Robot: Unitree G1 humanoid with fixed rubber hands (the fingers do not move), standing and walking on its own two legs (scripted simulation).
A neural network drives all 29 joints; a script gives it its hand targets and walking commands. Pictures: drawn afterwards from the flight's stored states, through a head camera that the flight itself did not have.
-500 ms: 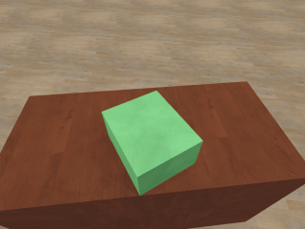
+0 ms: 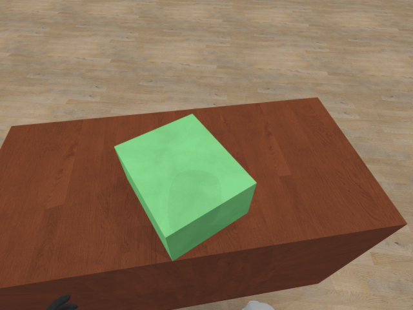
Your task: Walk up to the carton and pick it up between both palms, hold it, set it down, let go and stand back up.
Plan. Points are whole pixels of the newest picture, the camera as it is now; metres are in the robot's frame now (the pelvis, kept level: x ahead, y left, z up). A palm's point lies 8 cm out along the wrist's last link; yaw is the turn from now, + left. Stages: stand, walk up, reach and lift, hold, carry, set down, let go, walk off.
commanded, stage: walk up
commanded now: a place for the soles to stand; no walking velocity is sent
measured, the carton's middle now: (183, 180) +0.43 +0.07 -0.06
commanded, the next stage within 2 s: reach and lift in 1.98 s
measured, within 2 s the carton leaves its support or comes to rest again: neither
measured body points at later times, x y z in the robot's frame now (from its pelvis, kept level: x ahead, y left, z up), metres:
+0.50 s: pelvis +0.00 -0.06 -0.02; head +0.03 -0.06 +0.42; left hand +0.06 +0.29 -0.12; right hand +0.08 -0.38 -0.14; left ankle +0.01 +0.10 -0.72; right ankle +0.09 -0.19 -0.74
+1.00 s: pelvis +0.03 -0.02 -0.01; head +0.06 -0.03 +0.44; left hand +0.07 +0.29 -0.13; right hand +0.16 -0.31 -0.14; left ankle +0.00 +0.10 -0.74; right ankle +0.07 -0.14 -0.74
